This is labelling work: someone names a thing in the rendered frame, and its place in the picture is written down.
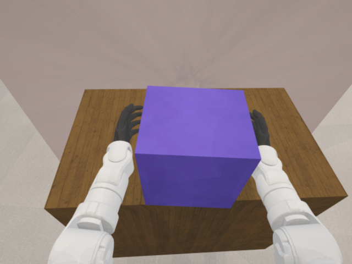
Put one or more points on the robot left hand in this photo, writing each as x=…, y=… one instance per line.
x=123, y=130

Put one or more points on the right robot upper arm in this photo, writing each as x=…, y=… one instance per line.
x=304, y=244

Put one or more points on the pedestal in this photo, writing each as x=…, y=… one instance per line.
x=147, y=230

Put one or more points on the left robot upper arm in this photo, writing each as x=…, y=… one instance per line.
x=83, y=246

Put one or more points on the right robot forearm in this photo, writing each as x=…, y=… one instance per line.
x=279, y=197

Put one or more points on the robot right hand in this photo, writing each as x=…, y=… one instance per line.
x=260, y=128

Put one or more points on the left robot forearm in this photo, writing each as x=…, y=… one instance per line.
x=100, y=209

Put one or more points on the carton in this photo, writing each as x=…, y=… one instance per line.
x=195, y=147

